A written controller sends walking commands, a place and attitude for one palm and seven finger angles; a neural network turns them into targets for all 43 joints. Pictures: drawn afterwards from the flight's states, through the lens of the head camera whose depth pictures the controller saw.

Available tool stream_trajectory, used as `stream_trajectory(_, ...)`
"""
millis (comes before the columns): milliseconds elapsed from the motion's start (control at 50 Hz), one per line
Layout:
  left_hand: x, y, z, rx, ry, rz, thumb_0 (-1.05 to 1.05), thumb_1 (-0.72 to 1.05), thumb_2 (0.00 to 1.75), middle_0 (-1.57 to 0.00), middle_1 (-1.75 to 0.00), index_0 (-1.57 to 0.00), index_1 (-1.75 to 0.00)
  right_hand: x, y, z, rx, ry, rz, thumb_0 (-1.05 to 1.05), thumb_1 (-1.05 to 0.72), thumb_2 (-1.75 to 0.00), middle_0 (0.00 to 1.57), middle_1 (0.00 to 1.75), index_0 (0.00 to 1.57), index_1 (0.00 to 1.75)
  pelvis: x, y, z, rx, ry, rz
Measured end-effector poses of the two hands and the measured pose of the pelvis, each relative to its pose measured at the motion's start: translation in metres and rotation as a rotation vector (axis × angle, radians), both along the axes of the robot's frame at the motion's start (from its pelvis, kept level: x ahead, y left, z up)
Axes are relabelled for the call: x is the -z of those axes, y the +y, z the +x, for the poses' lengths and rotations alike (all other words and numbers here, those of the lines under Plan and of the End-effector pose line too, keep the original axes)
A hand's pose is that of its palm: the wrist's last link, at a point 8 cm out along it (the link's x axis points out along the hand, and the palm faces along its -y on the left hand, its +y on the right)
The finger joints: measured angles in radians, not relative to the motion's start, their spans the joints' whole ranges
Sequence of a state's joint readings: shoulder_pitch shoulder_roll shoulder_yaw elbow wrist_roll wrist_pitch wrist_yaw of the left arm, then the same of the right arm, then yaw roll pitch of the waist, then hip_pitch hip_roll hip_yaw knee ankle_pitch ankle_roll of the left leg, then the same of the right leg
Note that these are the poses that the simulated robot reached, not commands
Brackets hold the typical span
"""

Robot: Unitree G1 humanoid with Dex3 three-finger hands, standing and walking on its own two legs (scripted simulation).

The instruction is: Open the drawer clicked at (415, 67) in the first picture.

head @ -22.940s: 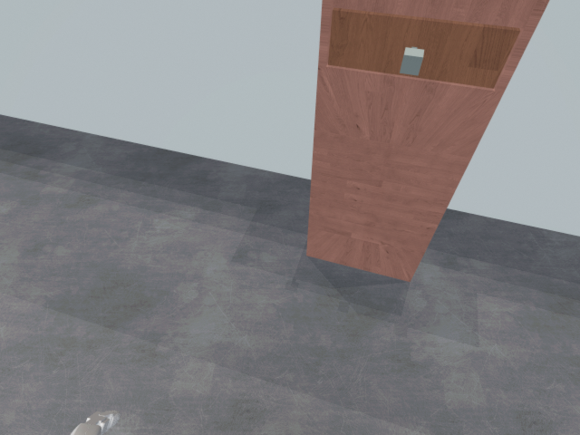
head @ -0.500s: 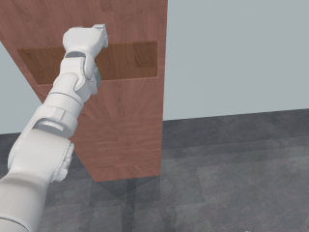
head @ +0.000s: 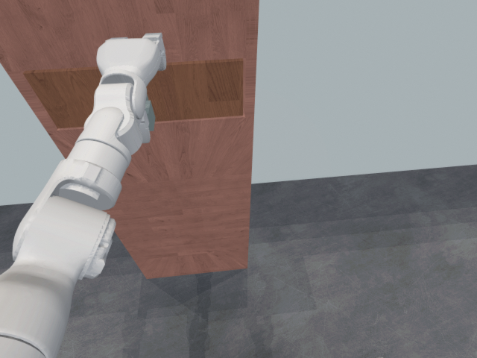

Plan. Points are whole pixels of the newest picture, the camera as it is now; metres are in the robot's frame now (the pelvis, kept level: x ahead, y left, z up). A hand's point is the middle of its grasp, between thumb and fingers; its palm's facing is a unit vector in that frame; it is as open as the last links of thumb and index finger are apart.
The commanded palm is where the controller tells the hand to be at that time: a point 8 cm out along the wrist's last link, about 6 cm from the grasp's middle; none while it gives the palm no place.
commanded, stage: lift the fingers back up to retry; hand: left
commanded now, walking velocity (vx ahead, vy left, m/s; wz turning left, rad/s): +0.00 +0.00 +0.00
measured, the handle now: (142, 109) +0.53 +0.16 +0.14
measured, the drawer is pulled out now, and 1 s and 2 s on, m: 0.00 0.00 0.00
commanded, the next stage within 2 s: re-aim the fingers above the handle in 0.82 s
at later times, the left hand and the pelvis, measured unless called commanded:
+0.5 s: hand (140, 87) +0.50 +0.14 +0.21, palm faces +0.06 -0.03 -1.00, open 13.5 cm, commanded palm +0.49 +0.18 +0.24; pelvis +0.00 +0.00 +0.00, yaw +0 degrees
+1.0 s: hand (139, 86) +0.50 +0.14 +0.21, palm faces +0.04 -0.04 -1.00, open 13.4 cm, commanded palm +0.50 +0.18 +0.25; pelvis +0.01 -0.01 +0.01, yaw +0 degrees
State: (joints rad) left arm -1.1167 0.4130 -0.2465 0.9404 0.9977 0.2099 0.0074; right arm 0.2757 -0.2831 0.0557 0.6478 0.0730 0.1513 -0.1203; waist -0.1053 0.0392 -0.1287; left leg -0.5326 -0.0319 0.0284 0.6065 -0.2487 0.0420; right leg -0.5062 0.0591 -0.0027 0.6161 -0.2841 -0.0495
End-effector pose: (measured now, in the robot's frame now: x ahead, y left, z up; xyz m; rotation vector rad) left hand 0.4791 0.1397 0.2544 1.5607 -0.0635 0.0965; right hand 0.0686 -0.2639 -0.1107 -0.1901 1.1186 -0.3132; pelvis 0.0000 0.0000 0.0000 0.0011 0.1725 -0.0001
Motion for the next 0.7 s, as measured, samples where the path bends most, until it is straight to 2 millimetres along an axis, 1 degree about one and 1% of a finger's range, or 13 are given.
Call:
stream_trajectory(300, -0.002, 0.001, 0.0, -0.003, 0.022, -0.019, 0.0, -0.49, 0.3, -0.37, -1.3, -0.32, -1.33, 0.002, -0.001, -0.012, 0.028, 0.002, 0.013, 0.01, -0.9, -0.9, 0.2, 0.3, 0.2, 0.3, -0.001, 0.0, 0.001, 0.006, -0.007, -0.004)
stream_trajectory(500, -0.005, 0.001, 0.002, -0.005, 0.046, -0.021, 0.0, -0.49, 0.3, -0.4, -1.27, -0.35, -1.31, 0.006, 0.002, -0.02, 0.037, 0.006, 0.033, 0.01, -0.9, -0.9, 0.2, 0.3, 0.2, 0.3, -0.002, -0.001, 0.001, 0.007, -0.016, -0.004)
stream_trajectory(700, -0.008, 0.002, 0.002, 0.007, 0.07, -0.024, 0.0, -0.49, 0.3, -0.42, -1.24, -0.37, -1.26, 0.007, 0.002, -0.018, 0.048, -0.004, 0.045, 0.01, -0.9, -0.9, 0.2, 0.3, 0.2, 0.3, -0.005, -0.002, 0.004, 0.011, -0.027, -0.002)
